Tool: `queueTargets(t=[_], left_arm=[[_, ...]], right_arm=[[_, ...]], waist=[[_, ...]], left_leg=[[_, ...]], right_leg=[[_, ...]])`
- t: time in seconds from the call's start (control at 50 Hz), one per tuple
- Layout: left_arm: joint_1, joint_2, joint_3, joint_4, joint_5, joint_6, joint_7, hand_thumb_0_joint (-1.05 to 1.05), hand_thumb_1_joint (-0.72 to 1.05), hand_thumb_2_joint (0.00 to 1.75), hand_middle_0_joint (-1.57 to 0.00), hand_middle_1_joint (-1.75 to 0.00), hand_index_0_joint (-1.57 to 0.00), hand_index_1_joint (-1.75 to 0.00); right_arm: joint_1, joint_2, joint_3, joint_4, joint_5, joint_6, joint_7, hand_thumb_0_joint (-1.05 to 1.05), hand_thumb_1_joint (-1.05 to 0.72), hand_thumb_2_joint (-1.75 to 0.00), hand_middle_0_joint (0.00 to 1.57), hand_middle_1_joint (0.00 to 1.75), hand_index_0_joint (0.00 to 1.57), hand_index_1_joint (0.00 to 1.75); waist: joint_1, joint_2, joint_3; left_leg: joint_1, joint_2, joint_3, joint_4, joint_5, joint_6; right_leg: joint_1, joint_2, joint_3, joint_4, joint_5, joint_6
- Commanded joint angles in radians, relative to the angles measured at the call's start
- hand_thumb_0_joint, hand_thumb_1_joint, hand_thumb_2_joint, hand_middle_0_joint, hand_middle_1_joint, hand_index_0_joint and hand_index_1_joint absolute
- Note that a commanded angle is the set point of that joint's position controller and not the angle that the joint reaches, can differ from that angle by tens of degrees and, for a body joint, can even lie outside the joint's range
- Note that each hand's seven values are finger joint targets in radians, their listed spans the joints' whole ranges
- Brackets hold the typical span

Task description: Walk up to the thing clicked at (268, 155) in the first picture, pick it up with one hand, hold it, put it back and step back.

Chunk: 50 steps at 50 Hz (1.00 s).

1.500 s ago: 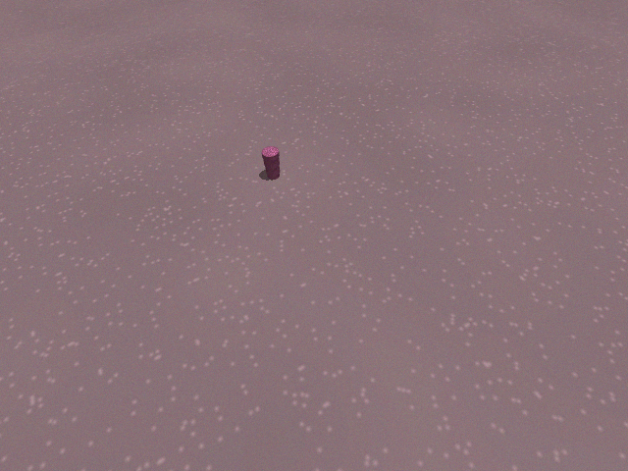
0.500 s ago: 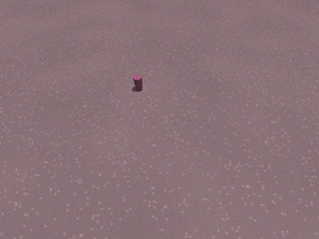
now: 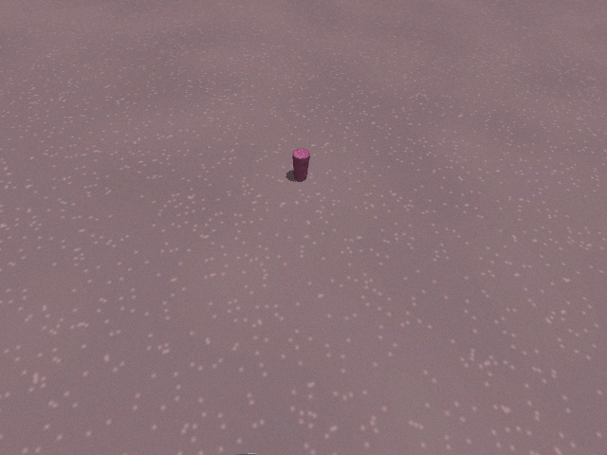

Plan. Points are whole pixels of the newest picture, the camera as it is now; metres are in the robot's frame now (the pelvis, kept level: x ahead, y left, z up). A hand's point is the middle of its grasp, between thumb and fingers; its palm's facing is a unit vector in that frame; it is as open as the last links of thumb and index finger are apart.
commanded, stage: walk up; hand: left
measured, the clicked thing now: (300, 165) +1.44 +0.11 -0.68
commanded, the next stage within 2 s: none
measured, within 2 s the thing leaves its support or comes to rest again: neither
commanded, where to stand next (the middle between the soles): +1.10 -0.04 m, yaw +1 degrees
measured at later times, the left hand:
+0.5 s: hand (185, 296) +0.39 +0.26 -0.13, palm faces -0.10 -0.93 -0.36, open 7.4 cm
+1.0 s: hand (193, 239) +0.55 +0.29 -0.16, palm faces -0.04 -0.94 -0.34, open 7.4 cm
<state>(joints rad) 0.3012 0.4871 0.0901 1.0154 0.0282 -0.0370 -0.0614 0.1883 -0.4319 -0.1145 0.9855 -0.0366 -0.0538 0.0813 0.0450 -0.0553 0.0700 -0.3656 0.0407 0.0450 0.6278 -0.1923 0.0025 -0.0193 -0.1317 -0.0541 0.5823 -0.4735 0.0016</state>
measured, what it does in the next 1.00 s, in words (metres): walks ahead: right foot, then left foot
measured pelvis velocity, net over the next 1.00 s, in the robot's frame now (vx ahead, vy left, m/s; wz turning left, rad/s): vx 0.50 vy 0.01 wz -0.01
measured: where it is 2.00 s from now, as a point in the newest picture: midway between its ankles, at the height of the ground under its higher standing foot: (331, 276)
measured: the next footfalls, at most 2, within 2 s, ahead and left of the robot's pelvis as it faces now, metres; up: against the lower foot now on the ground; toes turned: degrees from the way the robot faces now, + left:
right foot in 0.46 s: +0.41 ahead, -0.14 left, +0.00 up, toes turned -5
left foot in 0.90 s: +0.62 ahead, +0.12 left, +0.00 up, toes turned +5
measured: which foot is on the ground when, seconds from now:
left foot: down 0.00-0.52, up 0.54-0.88, down 0.90-1.00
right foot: down 0.00-0.00, up 0.02-0.44, down 0.46-0.92, up 0.94-1.00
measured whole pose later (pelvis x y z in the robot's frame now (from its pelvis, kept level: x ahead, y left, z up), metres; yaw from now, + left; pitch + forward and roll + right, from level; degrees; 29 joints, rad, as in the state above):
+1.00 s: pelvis +0.50 +0.01 -0.01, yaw -1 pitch -3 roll -1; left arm 0.32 0.44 0.06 0.89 0.01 -0.04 -0.04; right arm 0.25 -0.40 -0.07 0.83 -0.02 -0.10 0.05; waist 0.01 -0.06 0.07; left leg -0.41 0.05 0.08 0.70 -0.25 0.03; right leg -0.28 -0.01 0.02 1.08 -0.51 -0.05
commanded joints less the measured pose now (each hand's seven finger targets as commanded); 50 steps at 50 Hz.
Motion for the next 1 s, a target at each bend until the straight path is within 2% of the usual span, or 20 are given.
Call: queueTargets(t=[0.0, 0.02, 0.08, 0.12, 0.26, 0.38, 0.44, 0.46, 0.48, 0.5, 0.52, 0.58, 0.64, 0.76, 0.86, 0.88, 0.9, 0.92, 0.94, 0.98], left_arm=[[-0.126, 0.151, 0.009, -0.167, -0.011, -0.031, 0.019, 0.0, 0.9, 0.9, -0.2, -0.3, -0.2, -0.3], [-0.138, 0.183, 0.005, -0.162, -0.009, -0.032, 0.025, 0.0, 0.9, 0.9, -0.2, -0.3, -0.2, -0.3], [-0.036, 0.187, 0.008, -0.097, -0.035, -0.031, 0.01, 0.0, 0.9, 0.9, -0.2, -0.3, -0.2, -0.3], [-0.007, 0.168, 0.012, -0.088, -0.029, -0.019, -0.004, 0.0, 0.9, 0.9, -0.2, -0.3, -0.2, -0.3], [-0.196, 0.129, 0.013, -0.18, -0.009, -0.017, -0.037, 0.0, 0.9, 0.9, -0.2, -0.3, -0.2, -0.3], [-0.292, 0.077, 0.005, -0.214, -0.016, -0.03, -0.035, 0.0, 0.9, 0.9, -0.2, -0.3, -0.2, -0.3], [-0.153, 0.098, 0.024, -0.18, -0.017, -0.032, -0.02, 0.0, 0.9, 0.9, -0.2, -0.3, -0.2, -0.3], [-0.018, 0.144, 0.045, -0.149, -0.015, -0.04, -0.007, 0.0, 0.9, 0.9, -0.2, -0.3, -0.2, -0.3], [0.118, 0.218, 0.073, -0.132, -0.01, -0.046, 0.005, 0.0, 0.9, 0.9, -0.2, -0.3, -0.2, -0.3], [0.16, 0.28, 0.089, -0.13, -0.019, -0.049, 0.01, 0.0, 0.9, 0.9, -0.2, -0.3, -0.2, -0.3], [0.112, 0.273, 0.089, -0.149, -0.035, -0.048, 0.019, 0.0, 0.9, 0.9, -0.2, -0.3, -0.2, -0.3], [0.004, 0.168, 0.048, -0.183, -0.046, -0.05, 0.04, 0.0, 0.9, 0.9, -0.2, -0.3, -0.2, -0.3], [-0.043, 0.14, 0.037, -0.203, -0.037, -0.061, 0.036, 0.0, 0.9, 0.9, -0.2, -0.3, -0.2, -0.3], [-0.104, 0.178, 0.041, -0.271, -0.012, -0.078, 0.02, 0.0, 0.9, 0.9, -0.2, -0.3, -0.2, -0.3], [-0.077, 0.163, 0.027, -0.264, -0.009, -0.062, 0.012, 0.0, 0.9, 0.9, -0.2, -0.3, -0.2, -0.3], [-0.043, 0.121, 0.013, -0.263, -0.008, -0.058, 0.014, 0.0, 0.9, 0.9, -0.2, -0.3, -0.2, -0.3], [0.009, 0.043, -0.006, -0.262, -0.015, -0.052, 0.014, 0.0, 0.9, 0.9, -0.2, -0.3, -0.2, -0.3], [0.055, 0.075, 0.0, -0.263, -0.027, -0.043, 0.023, 0.0, 0.9, 0.9, -0.2, -0.3, -0.2, -0.3], [0.045, 0.17, 0.02, -0.244, -0.018, -0.033, 0.037, 0.0, 0.9, 0.9, -0.2, -0.3, -0.2, -0.3], [0.0, 0.186, 0.018, -0.215, -0.021, -0.038, 0.033, 0.0, 0.9, 0.9, -0.2, -0.3, -0.2, -0.3]], right_arm=[[0.241, -0.38, -0.091, -0.051, 0.019, -0.027, -0.031, 0.0, -0.9, -0.9, 0.2, 0.3, 0.2, 0.3], [0.166, -0.372, -0.086, -0.076, 0.028, -0.025, -0.034, 0.0, -0.9, -0.9, 0.2, 0.3, 0.2, 0.3], [0.053, -0.257, -0.035, -0.122, 0.032, -0.043, -0.044, 0.0, -0.9, -0.9, 0.2, 0.3, 0.2, 0.3], [0.064, -0.227, -0.025, -0.122, 0.038, -0.057, -0.042, 0.0, -0.9, -0.9, 0.2, 0.3, 0.2, 0.3], [0.127, -0.24, -0.027, -0.145, 0.038, -0.072, -0.041, 0.0, -0.9, -0.9, 0.2, 0.3, 0.2, 0.3], [0.189, -0.243, -0.03, -0.153, 0.032, -0.055, -0.055, 0.0, -0.9, -0.9, 0.2, 0.3, 0.2, 0.3], [0.195, -0.235, -0.028, -0.175, 0.025, -0.042, -0.068, 0.0, -0.9, -0.9, 0.2, 0.3, 0.2, 0.3], [0.219, -0.195, -0.01, -0.185, 0.021, -0.042, -0.067, 0.0, -0.9, -0.9, 0.2, 0.3, 0.2, 0.3], [0.267, -0.138, 0.012, -0.201, 0.026, -0.044, -0.063, 0.0, -0.9, -0.9, 0.2, 0.3, 0.2, 0.3], [0.287, -0.156, 0.009, -0.207, 0.05, -0.044, -0.066, 0.0, -0.9, -0.9, 0.2, 0.3, 0.2, 0.3], [0.234, -0.224, 0.004, -0.184, 0.045, -0.041, -0.083, 0.0, -0.9, -0.9, 0.2, 0.3, 0.2, 0.3], [0.162, -0.17, 0.009, -0.17, 0.061, -0.04, -0.07, 0.0, -0.9, -0.9, 0.2, 0.3, 0.2, 0.3], [0.197, -0.149, 0.009, -0.168, 0.044, -0.023, -0.05, 0.0, -0.9, -0.9, 0.2, 0.3, 0.2, 0.3], [0.064, -0.137, 0.0, -0.218, 0.027, -0.026, -0.011, 0.0, -0.9, -0.9, 0.2, 0.3, 0.2, 0.3], [0.211, -0.189, -0.041, -0.153, 0.012, -0.043, -0.023, 0.0, -0.9, -0.9, 0.2, 0.3, 0.2, 0.3], [0.312, -0.233, -0.057, -0.13, 0.001, -0.049, -0.033, 0.0, -0.9, -0.9, 0.2, 0.3, 0.2, 0.3], [0.381, -0.307, -0.074, -0.129, -0.013, -0.054, -0.047, 0.0, -0.9, -0.9, 0.2, 0.3, 0.2, 0.3], [0.322, -0.34, -0.068, -0.178, 0.005, -0.061, -0.052, 0.0, -0.9, -0.9, 0.2, 0.3, 0.2, 0.3], [0.228, -0.351, -0.072, -0.201, 0.032, -0.058, -0.05, 0.0, -0.9, -0.9, 0.2, 0.3, 0.2, 0.3], [0.149, -0.28, -0.043, -0.214, 0.037, -0.059, -0.056, 0.0, -0.9, -0.9, 0.2, 0.3, 0.2, 0.3]], waist=[[-0.184, 0.302, -0.13], [-0.148, 0.248, -0.053], [-0.053, 0.143, 0.028], [-0.036, 0.154, 0.049], [-0.086, 0.161, 0.101], [-0.104, 0.146, 0.019], [-0.029, 0.081, -0.094], [0.034, 0.006, -0.194], [0.072, -0.165, -0.3], [0.082, -0.284, -0.336], [0.081, -0.199, -0.29], [0.017, -0.052, -0.112], [-0.032, -0.081, -0.049], [-0.031, -0.099, 0.014], [-0.112, 0.063, -0.089], [-0.172, 0.191, -0.126], [-0.189, 0.423, -0.14], [-0.14, 0.343, -0.12], [-0.116, 0.26, -0.075], [-0.087, 0.126, 0.008]], left_leg=[[0.487, 0.356, -0.774, -0.473, -0.633, 0.239], [0.383, 0.38, -0.773, -0.495, -0.63, 0.254], [0.244, 0.236, -0.364, -0.435, -0.32, 0.16], [0.179, 0.202, -0.265, -0.47, -0.221, 0.141], [0.234, 0.196, -0.146, -0.504, -0.103, 0.186], [0.344, 0.184, -0.068, -0.337, 0.349, 0.153], [0.328, 0.154, -0.029, -0.053, 0.528, 0.131], [0.23, 0.103, -0.006, 0.178, 0.453, 0.102], [0.024, 0.024, 0.031, 0.445, 0.153, 0.075], [-0.244, -0.109, 0.007, 0.631, -0.288, 0.038], [-0.298, -0.033, -0.071, 0.681, -0.337, 0.042], [-0.181, -0.005, -0.149, 0.654, -0.192, 0.046], [-0.125, -0.004, -0.11, 0.523, -0.097, 0.03], [-0.023, 0.076, -0.037, 0.041, 0.026, -0.012], [0.344, -0.004, 0.039, -0.022, 0.037, 0.03], [0.473, 0.02, -0.014, -0.054, -0.074, 0.059], [0.512, 0.191, -0.315, -0.207, -0.324, 0.117], [0.462, 0.387, -0.778, -0.415, -0.478, 0.191], [0.38, 0.445, -0.834, -0.444, -0.558, 0.276], [0.22, 0.349, -0.546, -0.421, -0.351, 0.227]], right_leg=[[-0.662, 0.141, 0.164, 0.616, -0.104, -0.071], [-0.667, 0.097, 0.186, 0.648, -0.049, -0.072], [-0.59, 0.028, 0.186, 0.518, 0.146, -0.051], [-0.53, 0.024, 0.151, 0.452, 0.225, -0.02], [-0.57, -0.006, 0.081, 0.157, 0.379, 0.006], [-0.425, 0.051, -0.006, -0.034, 0.42, -0.046], [-0.177, 0.12, -0.053, -0.086, 0.343, -0.08], [0.047, 0.11, -0.025, -0.095, 0.332, -0.109], [0.265, -0.069, 0.222, -0.115, 0.196, -0.142], [0.461, -0.293, 0.67, -0.209, 0.319, -0.283], [0.383, -0.335, 0.706, -0.216, 0.361, -0.324], [0.033, -0.173, 0.295, -0.215, 0.687, -0.244], [-0.116, -0.08, 0.134, -0.242, 0.696, -0.21], [-0.267, -0.111, 0.074, -0.306, 0.388, -0.22], [-0.401, -0.058, 0.067, -0.042, 0.228, -0.16], [-0.485, -0.006, 0.027, 0.204, 0.263, -0.138], [-0.622, 0.125, -0.023, 0.51, 0.037, -0.09], [-0.719, 0.205, 0.09, 0.636, -0.083, -0.062], [-0.708, 0.128, 0.15, 0.691, -0.076, -0.08], [-0.65, 0.075, 0.197, 0.654, 0.064, -0.061]])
